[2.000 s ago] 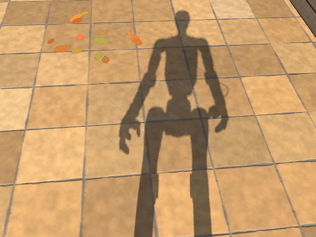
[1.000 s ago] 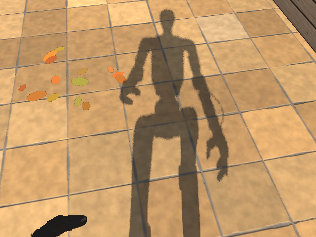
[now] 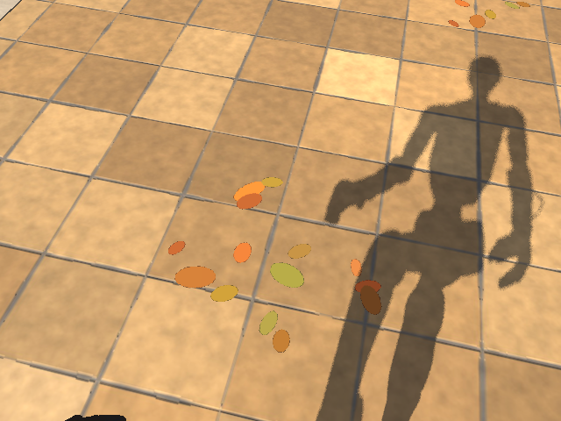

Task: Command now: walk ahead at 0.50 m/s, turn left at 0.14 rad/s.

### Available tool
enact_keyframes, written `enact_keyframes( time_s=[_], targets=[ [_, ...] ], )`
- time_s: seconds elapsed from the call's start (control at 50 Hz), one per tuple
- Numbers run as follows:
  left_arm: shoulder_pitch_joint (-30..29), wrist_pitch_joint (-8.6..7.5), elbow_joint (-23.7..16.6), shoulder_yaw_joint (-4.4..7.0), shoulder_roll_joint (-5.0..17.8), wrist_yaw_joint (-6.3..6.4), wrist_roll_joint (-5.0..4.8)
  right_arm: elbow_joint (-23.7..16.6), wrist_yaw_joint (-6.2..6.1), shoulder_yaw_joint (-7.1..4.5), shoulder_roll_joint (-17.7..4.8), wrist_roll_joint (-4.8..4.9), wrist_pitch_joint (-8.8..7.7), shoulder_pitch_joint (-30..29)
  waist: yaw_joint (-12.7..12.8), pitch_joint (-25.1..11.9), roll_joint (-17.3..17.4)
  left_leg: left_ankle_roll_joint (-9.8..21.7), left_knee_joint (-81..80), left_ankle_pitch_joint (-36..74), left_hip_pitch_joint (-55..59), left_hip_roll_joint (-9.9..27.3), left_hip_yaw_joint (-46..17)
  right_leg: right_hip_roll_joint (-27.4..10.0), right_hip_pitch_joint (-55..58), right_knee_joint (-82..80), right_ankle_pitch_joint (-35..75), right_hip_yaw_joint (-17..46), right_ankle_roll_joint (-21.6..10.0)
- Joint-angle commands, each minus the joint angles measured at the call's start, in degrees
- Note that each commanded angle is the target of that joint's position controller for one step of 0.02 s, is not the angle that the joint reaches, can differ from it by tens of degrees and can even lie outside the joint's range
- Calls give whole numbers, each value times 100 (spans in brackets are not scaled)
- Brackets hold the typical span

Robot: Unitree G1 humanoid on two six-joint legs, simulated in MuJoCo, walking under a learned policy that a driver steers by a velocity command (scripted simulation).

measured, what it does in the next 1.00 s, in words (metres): walks ahead, turning right: right foot, then left foot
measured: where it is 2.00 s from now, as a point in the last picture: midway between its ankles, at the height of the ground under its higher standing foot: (387, 208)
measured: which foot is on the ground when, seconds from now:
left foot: down 0.00-0.14, up 0.16-0.58, down 0.60-1.00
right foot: up 0.00-0.10, down 0.12-0.60, up 0.62-1.00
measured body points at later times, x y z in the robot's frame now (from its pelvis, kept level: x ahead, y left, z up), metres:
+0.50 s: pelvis +0.29 -0.04 +0.00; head +0.32 -0.05 +0.45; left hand +0.33 +0.24 -0.12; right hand +0.49 -0.30 -0.08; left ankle +0.48 +0.11 -0.70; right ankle +0.23 -0.13 -0.74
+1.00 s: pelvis +0.55 -0.06 +0.00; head +0.58 -0.08 +0.44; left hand +0.84 +0.07 -0.09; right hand +0.45 -0.34 -0.13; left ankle +0.50 +0.09 -0.74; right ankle +0.64 -0.26 -0.70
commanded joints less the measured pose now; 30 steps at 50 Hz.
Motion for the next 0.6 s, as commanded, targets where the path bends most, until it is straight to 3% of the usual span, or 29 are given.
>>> enact_keyframes(
  time_s=[0.02, 0.06, 0.08, 0.1, 0.12, 0.14, 0.16, 0.18, 0.2, 0.22, 0.24, 0.28, 0.32, 0.42, 0.5, 0.54, 0.58, 0.6],
  targets=[
    [-883, -157, -618, 62, 469, -106, -20, -41, -54, -213, -905, 6, 12, 466, -138, 252, 722, 700, -62, 2249, 298, 1773, -799, 162, -202, -310, -264, -92, -205],
    [-638, -185, -595, 91, 578, -150, -22, -26, -91, -235, -979, 0, 65, 414, 57, 124, 828, 576, 268, 3062, 607, 1877, -816, 272, 120, -425, -743, -154, -374],
    [-292, -192, -517, 143, 695, -146, -17, -54, -97, -248, -1044, -7, 85, 305, 266, -104, 920, 507, 642, 4055, 625, 1812, -743, 449, 681, -440, -959, -299, -481],
    [444, -192, -305, 240, 872, -121, -4, -89, -89, -225, -1033, -15, 107, 168, 669, -563, 883, 396, 1432, 4864, 469, 1568, -545, 602, 1730, -541, -795, -438, -650],
    [1479, -182, -83, 320, 1124, -86, 70, -195, -74, -146, -888, -61, 106, 59, 1109, -1339, 680, 232, 2767, 4179, -419, 1293, -362, 13, 3427, -254, -521, 142, -982],
    [2256, -144, 56, 455, 1597, -61, 148, -220, -26, 7, -351, -38, 9, 830, 982, -2287, -663, -241, 5111, 1576, -2665, 367, 6, -1403, 5790, -412, -1282, 2579, -1900],
    [2383, -98, 190, 344, 1216, -98, 10, -156, 17, 27, -473, 9, -101, 799, 1026, -2549, -1241, -277, 5949, -1588, -3693, 102, -427, -1737, 6227, -1296, -2061, 4173, -2127],
    [1903, -70, 104, 245, 930, -88, -91, -316, 50, -75, -910, 95, -181, 245, 1025, -1544, -784, -227, 6306, -1351, -4315, 518, -465, -1505, 5566, -1433, -2693, 3585, -1816],
    [1445, -29, -31, 196, 788, -75, -51, -459, 48, -62, -932, 111, -231, -258, 923, -885, -235, -192, 6090, -828, -4338, 801, -254, -1251, 4621, -1581, -2536, 2872, -1624],
    [1125, -7, -91, 157, 705, -86, 15, -519, 30, -73, -873, 25, -250, -492, 733, -378, 111, -213, 5641, -482, -4174, 989, -132, -1040, 3706, -1759, -2006, 2391, -1566],
    [984, -19, -141, 106, 593, -95, 76, -521, 7, -111, -845, -59, -226, -448, 531, -236, 107, -234, 5267, -262, -3816, 1151, -150, -856, 3170, -1901, -1469, 2097, -1512],
    [980, -25, -129, 110, 625, -99, 51, -524, -18, -90, -636, -100, -157, -231, 317, -254, -68, -349, 4733, -165, -3419, 1220, -93, -674, 2718, -2112, -942, 1777, -1576],
    [1085, -37, -97, 165, 800, -36, -2, -634, -59, -62, -552, -131, -108, -459, 307, -178, -101, -527, 4069, 139, -3409, 1206, 19, -579, 2456, -2249, -597, 1444, -1618],
    [1543, 55, -6, 259, 1015, 103, -90, -938, -25, 24, -408, -93, -152, -1601, 654, -32, -117, -728, 2036, 1882, -2906, 858, 117, -207, 2156, -2181, -752, 965, -1281],
    [1960, 170, 67, 267, 984, 148, -140, -1137, 65, 3, -562, 0, -241, -2137, 810, -21, -188, -716, 1341, 1876, -2696, 691, -7, -395, 2610, -1751, -1170, 1427, -1205],
    [1931, 222, 26, 295, 1035, 179, -122, -1150, 97, -53, -732, 16, -305, -2048, 675, -73, -295, -621, 1124, 1487, -2385, 674, -47, -509, 2805, -1412, -1284, 1751, -1106],
    [1821, 253, -64, 249, 870, 187, -84, -954, 69, -169, -952, -10, -355, -1266, 239, -418, -325, -375, 842, 1232, -1212, 713, 39, -225, 2624, -669, -1019, 1732, -879],
    [1701, 229, -202, 138, 562, 162, -27, -849, 22, -264, -1247, -113, -382, -409, -174, -1101, 24, -28, 1015, 1073, 139, 1450, -590, 135, 2010, 671, -1291, 1389, -670]
  ],
)
Velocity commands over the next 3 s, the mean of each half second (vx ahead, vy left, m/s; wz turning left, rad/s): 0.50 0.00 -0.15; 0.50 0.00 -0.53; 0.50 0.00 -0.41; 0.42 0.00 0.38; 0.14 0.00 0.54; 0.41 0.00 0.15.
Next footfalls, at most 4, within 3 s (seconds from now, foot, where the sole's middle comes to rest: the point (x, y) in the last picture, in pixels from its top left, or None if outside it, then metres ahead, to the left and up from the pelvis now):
0.12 right None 0.26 -0.13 -0.78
0.60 left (231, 396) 0.54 0.08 -0.78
1.10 right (368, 326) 0.70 -0.28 -0.78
1.64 left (345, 213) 1.08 -0.27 -0.78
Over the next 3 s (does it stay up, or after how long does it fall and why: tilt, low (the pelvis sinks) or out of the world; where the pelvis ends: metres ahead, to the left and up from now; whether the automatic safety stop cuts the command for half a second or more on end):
stays up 1.36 -0.40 -0.02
